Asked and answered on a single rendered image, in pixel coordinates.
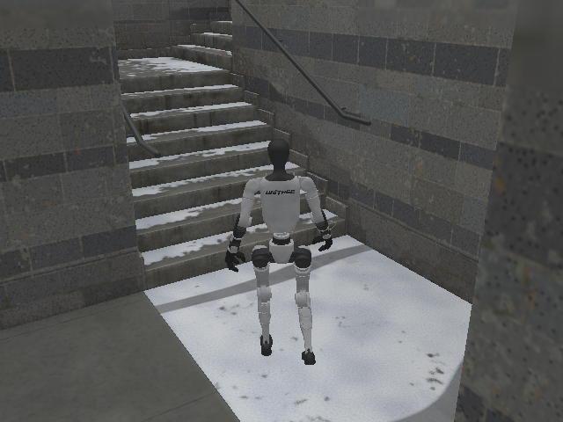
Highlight stairs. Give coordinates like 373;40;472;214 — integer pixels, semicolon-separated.
120;71;346;290
171;10;233;73

